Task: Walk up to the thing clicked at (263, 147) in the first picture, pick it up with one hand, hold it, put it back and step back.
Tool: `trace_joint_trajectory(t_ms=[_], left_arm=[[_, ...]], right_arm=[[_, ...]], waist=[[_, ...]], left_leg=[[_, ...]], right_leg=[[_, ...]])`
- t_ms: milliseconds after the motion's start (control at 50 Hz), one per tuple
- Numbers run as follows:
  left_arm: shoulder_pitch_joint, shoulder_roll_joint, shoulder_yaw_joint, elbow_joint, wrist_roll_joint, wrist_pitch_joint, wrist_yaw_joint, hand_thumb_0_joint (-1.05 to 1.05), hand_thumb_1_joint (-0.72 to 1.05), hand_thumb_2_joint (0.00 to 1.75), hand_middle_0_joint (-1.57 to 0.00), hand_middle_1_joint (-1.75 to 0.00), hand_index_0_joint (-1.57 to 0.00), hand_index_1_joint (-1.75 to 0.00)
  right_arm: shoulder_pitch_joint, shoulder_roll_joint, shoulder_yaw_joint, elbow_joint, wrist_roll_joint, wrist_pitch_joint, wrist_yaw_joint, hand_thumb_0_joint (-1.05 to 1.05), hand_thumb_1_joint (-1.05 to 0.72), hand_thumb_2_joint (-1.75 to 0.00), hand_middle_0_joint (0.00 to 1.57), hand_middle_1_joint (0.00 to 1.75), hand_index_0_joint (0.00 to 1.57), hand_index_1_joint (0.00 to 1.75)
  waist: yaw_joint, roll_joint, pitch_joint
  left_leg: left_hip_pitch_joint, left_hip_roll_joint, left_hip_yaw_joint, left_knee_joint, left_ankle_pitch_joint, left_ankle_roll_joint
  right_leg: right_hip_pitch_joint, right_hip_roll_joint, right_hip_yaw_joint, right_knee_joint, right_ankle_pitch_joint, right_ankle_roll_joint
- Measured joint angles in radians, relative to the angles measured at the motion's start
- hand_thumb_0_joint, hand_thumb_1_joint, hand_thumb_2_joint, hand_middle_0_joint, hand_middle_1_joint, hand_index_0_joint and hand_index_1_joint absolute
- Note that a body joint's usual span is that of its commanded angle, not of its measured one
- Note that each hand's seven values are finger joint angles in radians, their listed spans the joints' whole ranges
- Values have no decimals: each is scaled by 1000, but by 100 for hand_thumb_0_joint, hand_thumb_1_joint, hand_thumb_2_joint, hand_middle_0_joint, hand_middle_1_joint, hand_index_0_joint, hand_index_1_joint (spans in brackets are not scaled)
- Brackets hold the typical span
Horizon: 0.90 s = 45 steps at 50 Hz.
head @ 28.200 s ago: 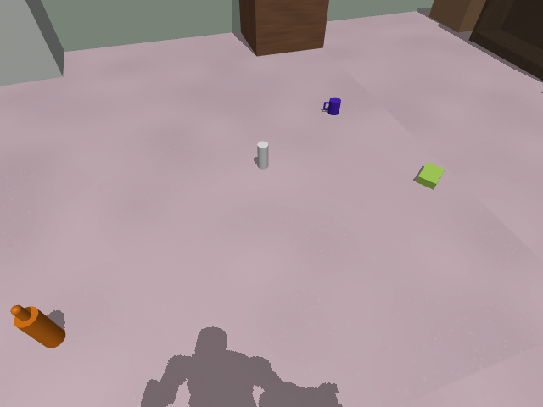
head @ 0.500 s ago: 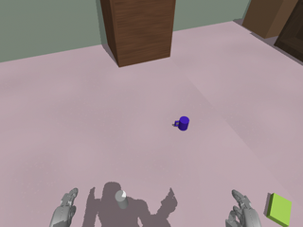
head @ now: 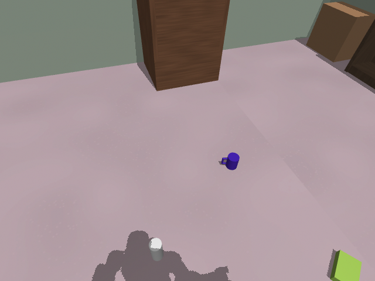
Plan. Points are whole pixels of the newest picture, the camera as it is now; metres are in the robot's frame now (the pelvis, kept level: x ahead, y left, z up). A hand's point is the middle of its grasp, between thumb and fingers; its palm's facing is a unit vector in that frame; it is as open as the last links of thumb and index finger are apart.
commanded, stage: stand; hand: left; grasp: from the side
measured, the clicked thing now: (156, 249) +0.40 +0.15 -0.69
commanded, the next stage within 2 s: step back in 1.82 s
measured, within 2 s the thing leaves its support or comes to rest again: neither
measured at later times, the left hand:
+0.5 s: hand out of the picture +0.03 +0.24 -0.15, palm faces -0.02 -0.94 -0.34, open 7.4 cm
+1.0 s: hand out of the picture +0.08 +0.22 -0.14, palm faces -0.03 -0.94 -0.34, open 7.4 cm
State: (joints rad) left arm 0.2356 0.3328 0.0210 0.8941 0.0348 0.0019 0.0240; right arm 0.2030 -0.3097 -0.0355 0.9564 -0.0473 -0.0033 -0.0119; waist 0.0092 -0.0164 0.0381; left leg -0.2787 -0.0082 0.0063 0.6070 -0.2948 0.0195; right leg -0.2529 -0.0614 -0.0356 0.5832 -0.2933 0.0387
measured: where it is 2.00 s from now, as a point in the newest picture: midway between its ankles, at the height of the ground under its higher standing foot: outside the picture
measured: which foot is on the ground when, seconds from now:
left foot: down 0.00-1.00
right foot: down 0.00-1.00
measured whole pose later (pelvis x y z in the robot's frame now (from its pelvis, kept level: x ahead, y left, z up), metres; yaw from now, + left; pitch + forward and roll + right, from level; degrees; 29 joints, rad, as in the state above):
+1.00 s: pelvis +0.01 -0.02 +0.02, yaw +0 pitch -3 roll +0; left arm 0.11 0.32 0.00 1.15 0.02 -0.02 0.01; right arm 0.11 -0.33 -0.02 1.16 -0.02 0.00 -0.01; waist 0.00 0.01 0.06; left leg -0.12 0.01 0.00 0.32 -0.16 -0.01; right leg -0.11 -0.04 -0.05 0.34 -0.18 0.02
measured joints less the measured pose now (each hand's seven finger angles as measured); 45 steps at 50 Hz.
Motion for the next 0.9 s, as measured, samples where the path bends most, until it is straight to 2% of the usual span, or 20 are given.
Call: trace_joint_trajectory(t_ms=[160, 320, 900], left_arm=[[-14, -7, -15, 135, -4, -6, -5, 1, 90, 90, -20, -30, -20, -30], [-37, -12, -26, 204, -4, -13, -6, 1, 91, 90, -20, -30, -20, -30], [-108, -13, -23, 255, -16, -19, -15, 1, 91, 90, -20, -30, -20, -30]], right_arm=[[-20, 15, 12, 94, 14, 6, 6, 1, -91, -90, 20, 30, 20, 30], [-48, 13, 13, 145, 22, 10, 9, 1, -91, -90, 20, 30, 20, 30], [-77, -16, 17, 200, 30, 5, 8, 1, -91, -90, 20, 30, 20, 30]], waist=[[3, 8, 15], [2, 18, 20], [-9, 25, 25]], left_leg=[[86, -13, 0, -136, 75, 3], [119, -15, -5, -200, 117, 1], [145, 13, -8, -270, 135, -27]], right_leg=[[82, -10, -4, -125, 68, 7], [114, -11, -10, -182, 103, 7], [129, 19, -13, -233, 113, -18]])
